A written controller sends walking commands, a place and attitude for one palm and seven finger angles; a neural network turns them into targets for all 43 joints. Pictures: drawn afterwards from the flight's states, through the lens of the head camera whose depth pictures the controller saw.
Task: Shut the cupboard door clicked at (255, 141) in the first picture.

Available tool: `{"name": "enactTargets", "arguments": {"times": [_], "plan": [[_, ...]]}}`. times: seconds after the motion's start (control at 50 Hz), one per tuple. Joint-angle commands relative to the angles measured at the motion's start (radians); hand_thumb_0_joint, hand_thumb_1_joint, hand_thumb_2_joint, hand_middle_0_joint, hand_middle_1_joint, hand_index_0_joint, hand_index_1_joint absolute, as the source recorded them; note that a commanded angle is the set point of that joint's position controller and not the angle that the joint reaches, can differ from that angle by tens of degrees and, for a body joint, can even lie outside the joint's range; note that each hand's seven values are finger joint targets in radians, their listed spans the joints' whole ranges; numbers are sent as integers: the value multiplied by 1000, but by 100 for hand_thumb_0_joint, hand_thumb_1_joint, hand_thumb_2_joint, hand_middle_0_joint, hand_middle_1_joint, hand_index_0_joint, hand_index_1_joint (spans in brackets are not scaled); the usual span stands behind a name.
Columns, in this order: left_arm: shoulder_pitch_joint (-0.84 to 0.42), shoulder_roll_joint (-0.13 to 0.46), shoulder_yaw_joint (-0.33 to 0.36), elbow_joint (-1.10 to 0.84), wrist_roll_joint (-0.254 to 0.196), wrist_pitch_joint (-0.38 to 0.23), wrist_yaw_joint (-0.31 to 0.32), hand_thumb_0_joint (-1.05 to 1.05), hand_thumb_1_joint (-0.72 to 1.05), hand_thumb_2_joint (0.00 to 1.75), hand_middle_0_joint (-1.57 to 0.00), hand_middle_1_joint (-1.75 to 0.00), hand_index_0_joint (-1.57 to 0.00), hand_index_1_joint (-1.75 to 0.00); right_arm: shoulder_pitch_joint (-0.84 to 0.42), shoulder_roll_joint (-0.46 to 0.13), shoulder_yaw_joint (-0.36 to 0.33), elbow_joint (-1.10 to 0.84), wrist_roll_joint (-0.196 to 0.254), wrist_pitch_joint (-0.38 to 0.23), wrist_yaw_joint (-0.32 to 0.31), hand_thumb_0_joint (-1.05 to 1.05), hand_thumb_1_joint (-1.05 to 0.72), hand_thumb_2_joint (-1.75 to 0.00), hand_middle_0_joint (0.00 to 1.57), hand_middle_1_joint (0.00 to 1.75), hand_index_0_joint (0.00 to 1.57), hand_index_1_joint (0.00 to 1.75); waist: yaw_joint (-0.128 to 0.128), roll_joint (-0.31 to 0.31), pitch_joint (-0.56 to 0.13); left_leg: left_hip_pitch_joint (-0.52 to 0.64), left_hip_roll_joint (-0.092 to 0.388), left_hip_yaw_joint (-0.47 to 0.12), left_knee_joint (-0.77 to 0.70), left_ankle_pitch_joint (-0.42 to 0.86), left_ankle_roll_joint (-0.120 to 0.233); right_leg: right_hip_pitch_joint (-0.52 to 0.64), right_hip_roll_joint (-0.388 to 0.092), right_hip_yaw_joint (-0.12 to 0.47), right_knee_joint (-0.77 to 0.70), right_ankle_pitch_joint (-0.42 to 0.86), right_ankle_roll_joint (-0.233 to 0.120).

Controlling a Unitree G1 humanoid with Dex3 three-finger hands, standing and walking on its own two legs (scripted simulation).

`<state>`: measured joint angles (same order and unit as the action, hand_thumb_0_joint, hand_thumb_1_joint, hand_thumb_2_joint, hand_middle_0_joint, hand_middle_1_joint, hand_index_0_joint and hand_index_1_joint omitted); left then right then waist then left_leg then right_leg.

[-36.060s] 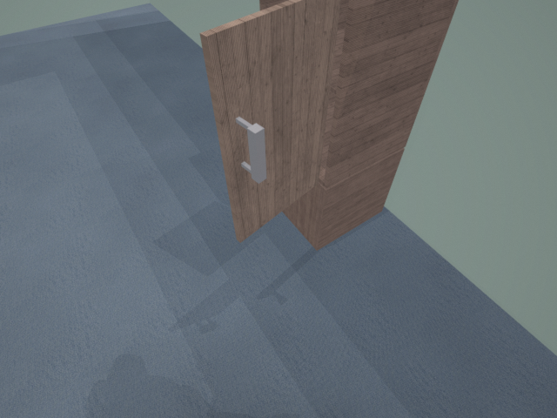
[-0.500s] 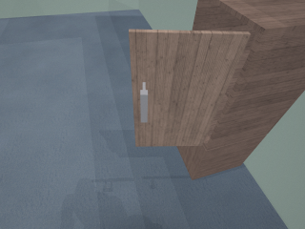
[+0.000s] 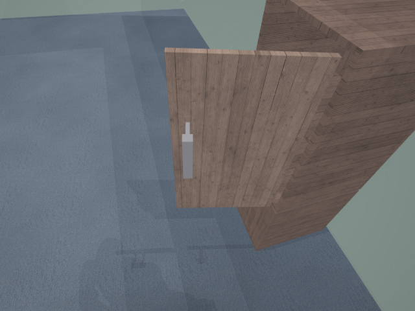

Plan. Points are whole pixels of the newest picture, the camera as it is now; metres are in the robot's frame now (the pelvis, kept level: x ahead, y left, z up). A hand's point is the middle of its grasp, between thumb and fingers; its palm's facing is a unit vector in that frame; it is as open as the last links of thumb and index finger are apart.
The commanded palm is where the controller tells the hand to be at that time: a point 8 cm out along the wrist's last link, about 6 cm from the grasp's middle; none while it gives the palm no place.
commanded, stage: look again from close up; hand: left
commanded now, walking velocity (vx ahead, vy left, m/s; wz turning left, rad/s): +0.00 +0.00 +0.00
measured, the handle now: (187, 150) +0.48 +0.08 +0.00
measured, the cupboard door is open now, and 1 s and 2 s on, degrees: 75 75 75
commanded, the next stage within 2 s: shuffle to correct the standing spot in 0.18 s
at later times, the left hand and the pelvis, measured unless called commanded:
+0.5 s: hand out of the picture +0.06 +0.16 -0.18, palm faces +0.01 -0.98 -0.20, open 7.4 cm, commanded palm none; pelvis +0.04 -0.02 +0.00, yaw +1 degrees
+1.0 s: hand out of the picture -0.01 +0.07 -0.20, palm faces +0.17 -0.98 -0.11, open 7.4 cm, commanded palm none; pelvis +0.06 -0.08 -0.02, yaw +6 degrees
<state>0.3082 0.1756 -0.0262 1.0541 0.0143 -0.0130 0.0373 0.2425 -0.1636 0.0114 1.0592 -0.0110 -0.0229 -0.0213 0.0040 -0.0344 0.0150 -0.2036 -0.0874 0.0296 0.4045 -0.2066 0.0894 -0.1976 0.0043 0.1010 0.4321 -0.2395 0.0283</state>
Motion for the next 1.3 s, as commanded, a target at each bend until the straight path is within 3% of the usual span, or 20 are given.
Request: {"name": "enactTargets", "arguments": {"times": [0.0, 0.26, 0.4, 0.5, 0.62, 0.72, 0.76, 0.8, 0.84, 0.9, 0.94, 0.96, 0.98, 1.0, 1.02, 1.04, 1.08, 1.12, 1.18, 1.28], "plan": [[56, 109, 26, -33, 0, -13, 4, 0, 90, 90, -20, -30, -20, -30, 32, -134, -25, -41, 6, -29, -10, 0, -90, -90, 20, 30, 20, 30, 1, 37, -4, 35, 175, -158, -83, 141, -25, -7, -74, 56, -36, 143, -62], [7, 131, 31, -36, -6, -12, 8, 0, 90, 90, -20, -30, -20, -30, 27, -143, -21, -11, 5, -28, -17, 0, -90, -90, 20, 30, 20, 30, -2, 31, -17, 93, 178, -131, -46, 304, -32, 29, -80, 58, -29, 235, -66], [33, 93, 25, -10, -3, 4, 3, 0, 90, 90, -20, -30, -20, -30, 24, -141, -23, 8, -1, -15, -19, 0, -90, -90, 20, 30, 20, 30, -5, 40, 39, 73, 227, -215, -94, 156, -7, -11, -48, -14, 1, 53, -52], [60, 91, 35, -9, 1, 8, 3, 0, 90, 90, -20, -30, -20, -30, 46, -150, -34, 15, -3, -8, -32, 0, -90, -90, 20, 30, 20, 30, -7, 69, 34, 101, 253, -247, -53, 311, 19, -34, -42, -43, 36, 68, -54], [109, 88, 49, -16, 3, 11, 5, 0, 90, 90, -20, -30, -20, -30, 56, -137, -47, 15, -3, 1, -43, 0, -90, -90, 20, 30, 20, 30, -4, 34, -4, 66, 237, -222, 36, 370, 13, 22, -54, -45, 37, 204, -60], [159, 107, 61, -11, 7, 20, 6, 0, 90, 90, -20, -30, -20, -30, 55, -94, -46, 7, 1, 15, -49, 0, -90, -90, 20, 30, 20, 30, -4, -115, 8, -69, 134, -62, 164, 78, -44, 119, -123, 37, -10, 556, -60], [175, 117, 69, -20, 7, 27, 7, 0, 90, 90, -20, -30, -20, -30, 41, -84, -47, -3, 3, 23, -52, 0, -90, -90, 20, 30, 20, 30, 4, -144, 25, -152, 99, -15, 273, -151, -62, 163, -158, 71, -20, 726, -91], [194, 105, 74, -29, 15, 33, 7, 0, 90, 90, -20, -30, -20, -30, 6, -82, -51, -21, 4, 27, -57, 0, -90, -90, 20, 30, 20, 30, 22, -129, 33, -221, 101, -1, 400, -305, -63, 181, -190, 105, -33, 840, -158], [200, 103, 77, -44, 20, 38, 8, 0, 90, 90, -20, -30, -20, -30, -19, -78, -52, -34, 5, 30, -60, 0, -90, -90, 20, 30, 20, 30, 28, -77, 46, -257, 108, 16, 487, -351, -64, 178, -206, 120, -46, 884, -211], [171, 111, 84, -65, 25, 41, 4, 0, 90, 90, -20, -30, -20, -30, -14, -67, -54, -41, 4, 29, -60, 0, -90, -90, 20, 30, 20, 30, 12, -22, 37, -222, 114, 36, 421, -317, -68, 146, -194, 114, -37, 828, -267], [129, 113, 85, -81, 20, 43, -1, 0, 90, 90, -20, -30, -20, -30, 50, -60, -55, -30, 4, 28, -60, 0, -90, -90, 20, 30, 20, 30, -29, 1, 19, -92, 111, 44, 247, -191, -62, 75, -154, 78, 4, 780, -230], [106, 117, 86, -88, 13, 44, -5, 0, 90, 90, -20, -30, -20, -30, 112, -63, -57, -10, 2, 25, -63, 0, -90, -90, 20, 30, 20, 30, -61, 11, -4, 14, 116, 44, 117, -45, -54, 36, -121, 40, 69, 724, -181], [103, 102, 87, -95, 6, 43, -11, 0, 90, 90, -20, -30, -20, -30, 177, -96, -64, 9, -3, 17, -69, 0, -90, -90, 20, 30, 20, 30, -90, 70, -24, 177, 208, -57, 0, 132, -10, -88, -72, 6, 212, 553, -113], [128, 58, 85, -106, -6, 44, -15, 0, 90, 90, -20, -30, -20, -30, 210, -181, -78, 1, -13, 11, -71, 0, -90, -90, 20, 30, 20, 30, -86, 311, -43, 238, 507, -412, -78, 430, 127, -271, 42, -94, 497, -64, -31], [124, 97, 87, -124, 3, 48, -6, 0, 90, 90, -20, -30, -20, -30, 175, -202, -73, -35, -3, 16, -69, 0, -90, -90, 20, 30, 20, 30, -75, 250, -6, 126, 638, -522, -86, 528, 239, -301, 34, -34, 694, -354, -23], [100, 123, 100, -122, 18, 58, -4, 0, 90, 90, -20, -30, -20, -30, 104, -181, -62, -55, -9, 16, -65, 0, -90, -90, 20, 30, 20, 30, -49, 173, 52, 0, 592, -433, -113, 425, 225, -290, 8, 18, 741, -340, -31], [80, 97, 106, -124, 28, 72, -20, 0, 90, 90, -20, -30, -20, -30, -7, -160, -56, -89, -13, 6, -67, 0, -90, -90, 20, 30, 20, 30, -2, 136, 132, -118, 509, -328, -143, 253, 169, -314, -10, 15, 801, -229, -24], [85, 72, 102, -120, 25, 78, -36, 0, 90, 90, -20, -30, -20, -30, -26, -152, -56, -98, -16, -2, -60, 0, -90, -90, 20, 30, 20, 30, 19, 113, 114, -154, 434, -218, -148, 252, 118, -280, -13, -20, 789, -141, -12], [74, 50, 99, -119, 18, 90, -41, 0, 90, 90, -20, -30, -20, -30, 9, -173, -68, -95, -19, 6, -48, 0, -90, -90, 20, 30, 20, 30, 5, 158, 32, -87, 358, -112, -128, 191, 71, -259, -13, -80, 693, -98, 14], [-50, 61, 94, -168, 16, 86, -45, 0, 90, 90, -20, -30, -20, -30, 87, -215, -95, -88, -30, 26, -33, 0, -90, -90, 20, 30, 20, 30, -49, 250, 20, 1, 367, -144, -125, 124, 61, -280, -32, -144, 476, -160, 31]]}}
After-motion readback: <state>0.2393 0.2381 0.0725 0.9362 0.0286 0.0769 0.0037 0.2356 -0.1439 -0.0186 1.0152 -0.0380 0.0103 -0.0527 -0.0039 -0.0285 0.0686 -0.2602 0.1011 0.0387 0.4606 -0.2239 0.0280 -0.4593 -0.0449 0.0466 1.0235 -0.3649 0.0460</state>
